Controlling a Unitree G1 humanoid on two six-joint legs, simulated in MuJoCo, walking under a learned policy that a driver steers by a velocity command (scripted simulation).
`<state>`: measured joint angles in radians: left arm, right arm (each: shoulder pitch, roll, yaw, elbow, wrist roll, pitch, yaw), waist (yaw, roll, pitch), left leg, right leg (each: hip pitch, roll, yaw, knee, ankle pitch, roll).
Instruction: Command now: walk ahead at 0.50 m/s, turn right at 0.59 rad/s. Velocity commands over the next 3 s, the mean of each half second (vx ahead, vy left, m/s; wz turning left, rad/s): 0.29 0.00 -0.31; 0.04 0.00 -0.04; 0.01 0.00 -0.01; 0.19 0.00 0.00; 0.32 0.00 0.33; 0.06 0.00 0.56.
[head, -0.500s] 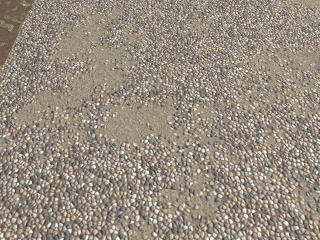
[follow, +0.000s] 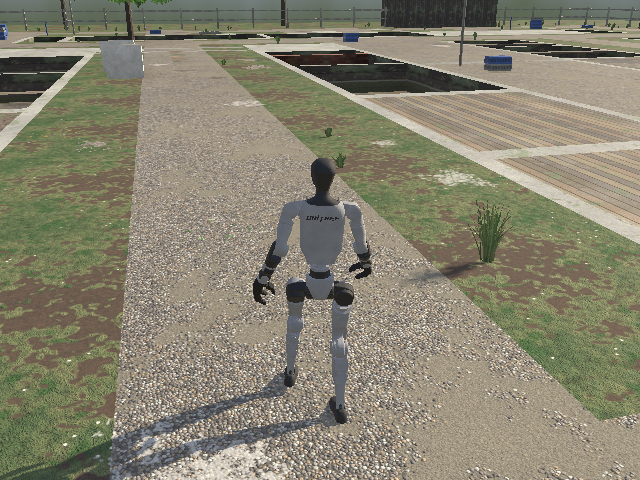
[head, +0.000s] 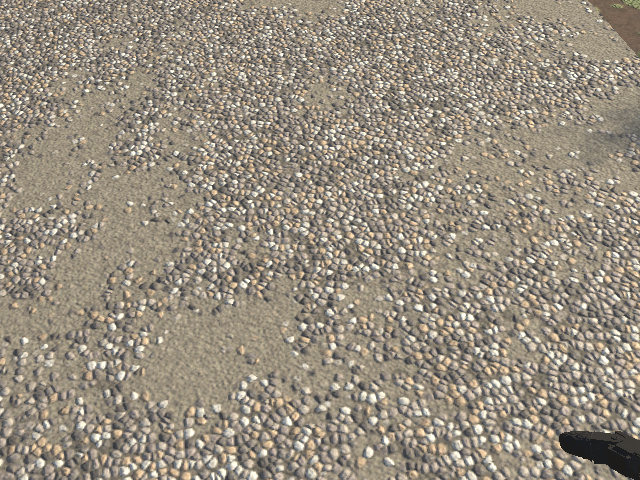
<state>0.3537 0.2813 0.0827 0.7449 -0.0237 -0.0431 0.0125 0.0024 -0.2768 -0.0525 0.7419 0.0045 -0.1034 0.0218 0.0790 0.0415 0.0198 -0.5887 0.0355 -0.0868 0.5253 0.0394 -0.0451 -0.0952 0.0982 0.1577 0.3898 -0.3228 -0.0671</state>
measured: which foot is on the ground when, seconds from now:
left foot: up 0.00-0.06, down 0.08-1.00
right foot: down 0.00-0.08, up 0.10-0.46, down 0.48-1.00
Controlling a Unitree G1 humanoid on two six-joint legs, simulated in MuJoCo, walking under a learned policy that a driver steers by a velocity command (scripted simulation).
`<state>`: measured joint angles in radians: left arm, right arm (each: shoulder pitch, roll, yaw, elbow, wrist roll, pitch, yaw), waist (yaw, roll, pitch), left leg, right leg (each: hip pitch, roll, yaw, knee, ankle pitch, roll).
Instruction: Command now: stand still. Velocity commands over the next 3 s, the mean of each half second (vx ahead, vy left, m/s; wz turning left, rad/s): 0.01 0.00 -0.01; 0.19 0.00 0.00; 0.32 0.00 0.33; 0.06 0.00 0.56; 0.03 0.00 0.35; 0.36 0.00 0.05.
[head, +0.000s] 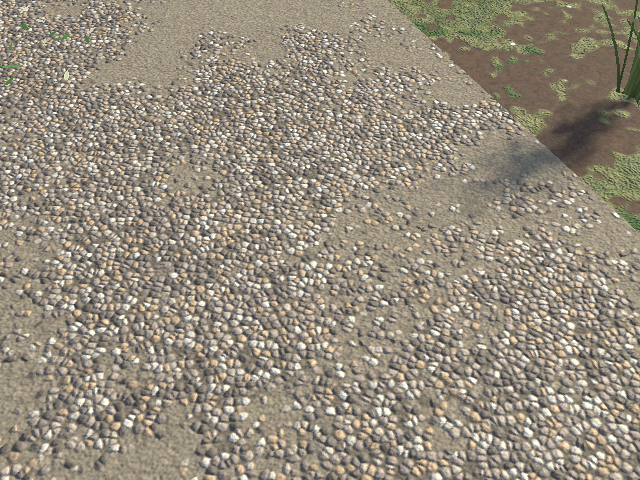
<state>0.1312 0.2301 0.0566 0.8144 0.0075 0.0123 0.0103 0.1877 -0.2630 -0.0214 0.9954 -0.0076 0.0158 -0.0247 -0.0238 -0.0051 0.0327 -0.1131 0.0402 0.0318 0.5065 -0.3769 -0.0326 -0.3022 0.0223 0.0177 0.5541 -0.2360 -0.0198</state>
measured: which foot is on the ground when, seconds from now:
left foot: down 0.00-0.88, up 0.90-1.00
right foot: down 0.00-1.00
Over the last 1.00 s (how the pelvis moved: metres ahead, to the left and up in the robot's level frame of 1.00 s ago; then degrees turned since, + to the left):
0.23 0.00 -0.01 -8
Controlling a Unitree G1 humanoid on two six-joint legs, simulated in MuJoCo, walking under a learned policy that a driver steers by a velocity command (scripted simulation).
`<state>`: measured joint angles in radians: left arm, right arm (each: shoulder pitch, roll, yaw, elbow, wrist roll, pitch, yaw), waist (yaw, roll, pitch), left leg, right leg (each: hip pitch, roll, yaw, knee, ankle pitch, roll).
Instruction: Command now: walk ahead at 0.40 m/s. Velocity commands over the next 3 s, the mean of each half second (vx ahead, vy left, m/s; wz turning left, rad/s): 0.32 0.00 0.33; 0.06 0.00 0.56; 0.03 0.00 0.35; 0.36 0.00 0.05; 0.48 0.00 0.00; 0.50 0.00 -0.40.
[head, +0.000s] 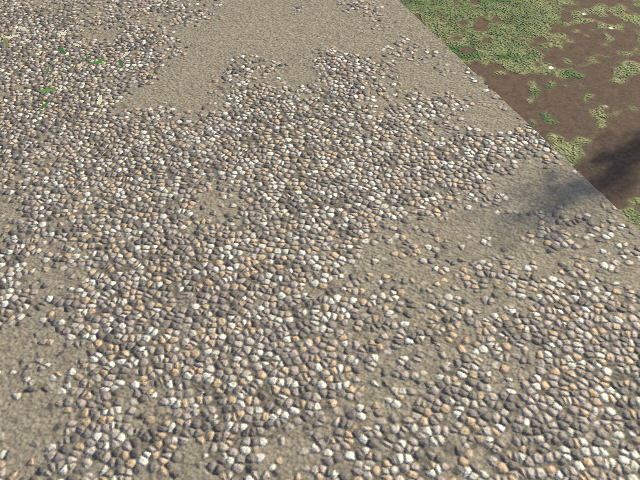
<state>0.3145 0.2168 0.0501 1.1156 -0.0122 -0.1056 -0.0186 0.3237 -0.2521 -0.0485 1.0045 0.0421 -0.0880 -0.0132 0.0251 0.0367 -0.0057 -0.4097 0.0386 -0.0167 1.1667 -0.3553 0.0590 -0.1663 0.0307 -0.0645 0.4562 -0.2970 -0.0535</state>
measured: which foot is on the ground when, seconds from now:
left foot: up 0.00-0.32, down 0.34-0.88, up 0.90-1.00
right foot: down 0.00-0.36, up 0.38-0.86, down 0.88-1.00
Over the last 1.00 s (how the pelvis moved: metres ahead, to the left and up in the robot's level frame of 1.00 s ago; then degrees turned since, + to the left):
0.08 -0.02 0.01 0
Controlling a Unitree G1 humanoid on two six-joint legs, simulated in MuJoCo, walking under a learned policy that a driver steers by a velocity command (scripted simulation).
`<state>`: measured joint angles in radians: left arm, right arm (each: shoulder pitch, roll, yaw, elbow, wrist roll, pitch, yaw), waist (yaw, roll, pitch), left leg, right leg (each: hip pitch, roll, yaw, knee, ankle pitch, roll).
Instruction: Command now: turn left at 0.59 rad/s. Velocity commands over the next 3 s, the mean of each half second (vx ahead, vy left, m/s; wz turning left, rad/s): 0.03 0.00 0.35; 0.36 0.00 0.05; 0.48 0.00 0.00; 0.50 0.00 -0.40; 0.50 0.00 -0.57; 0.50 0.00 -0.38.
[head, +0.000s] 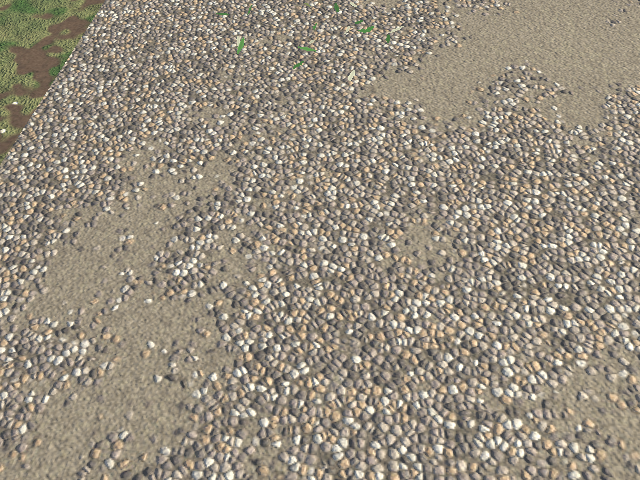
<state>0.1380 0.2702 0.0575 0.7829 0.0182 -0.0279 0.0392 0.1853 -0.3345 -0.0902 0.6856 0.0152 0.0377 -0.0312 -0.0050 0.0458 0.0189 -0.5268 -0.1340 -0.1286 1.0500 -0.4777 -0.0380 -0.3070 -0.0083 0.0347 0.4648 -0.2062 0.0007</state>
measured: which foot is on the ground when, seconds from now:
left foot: up 0.00-0.28, down 0.30-0.76, up 0.78-1.00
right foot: down 0.00-0.30, up 0.32-0.74, down 0.76-1.00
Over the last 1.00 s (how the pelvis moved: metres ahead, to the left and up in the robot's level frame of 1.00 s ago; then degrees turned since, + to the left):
0.33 0.04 0.00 30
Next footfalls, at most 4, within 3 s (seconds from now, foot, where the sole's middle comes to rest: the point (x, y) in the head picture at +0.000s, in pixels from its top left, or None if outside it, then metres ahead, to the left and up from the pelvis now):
0.30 left None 0.03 0.15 -0.78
0.76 right None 0.13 -0.07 -0.78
1.24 left None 0.43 0.22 -0.78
1.78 right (342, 345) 0.77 0.02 -0.78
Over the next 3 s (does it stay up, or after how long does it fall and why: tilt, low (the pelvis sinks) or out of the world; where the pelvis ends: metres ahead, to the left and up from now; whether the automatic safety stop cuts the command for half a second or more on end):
stays up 1.21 -0.08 0.00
